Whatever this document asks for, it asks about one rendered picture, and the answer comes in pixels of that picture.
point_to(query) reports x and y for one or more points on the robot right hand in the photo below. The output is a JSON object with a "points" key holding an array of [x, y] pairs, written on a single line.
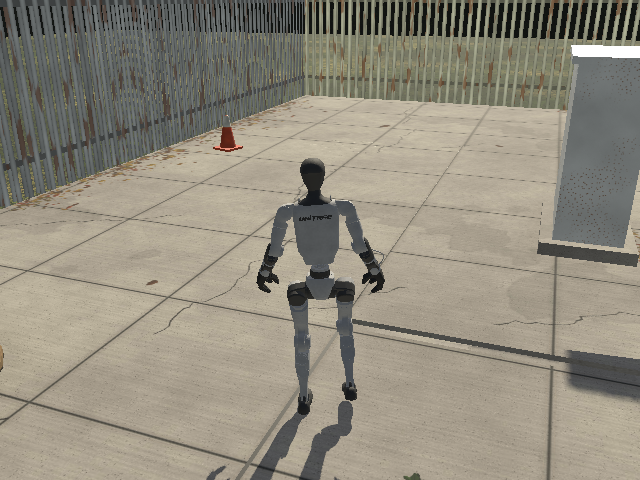
{"points": [[373, 278]]}

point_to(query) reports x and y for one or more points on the robot left hand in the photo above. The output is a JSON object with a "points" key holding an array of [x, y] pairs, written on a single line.
{"points": [[261, 280]]}

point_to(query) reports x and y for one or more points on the robot right upper arm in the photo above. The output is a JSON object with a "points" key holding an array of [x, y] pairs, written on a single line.
{"points": [[346, 208]]}

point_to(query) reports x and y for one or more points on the robot left forearm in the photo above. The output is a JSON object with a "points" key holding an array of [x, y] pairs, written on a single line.
{"points": [[268, 263]]}

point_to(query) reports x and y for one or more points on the left robot foot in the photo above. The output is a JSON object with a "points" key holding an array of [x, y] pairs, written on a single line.
{"points": [[304, 406]]}

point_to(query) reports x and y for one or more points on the robot left upper arm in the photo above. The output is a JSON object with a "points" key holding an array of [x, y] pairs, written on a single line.
{"points": [[284, 213]]}

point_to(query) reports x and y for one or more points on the left robot thigh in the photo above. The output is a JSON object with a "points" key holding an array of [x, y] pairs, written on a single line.
{"points": [[298, 302]]}

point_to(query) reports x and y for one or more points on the robot right forearm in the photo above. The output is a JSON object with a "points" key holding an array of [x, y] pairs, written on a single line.
{"points": [[369, 260]]}

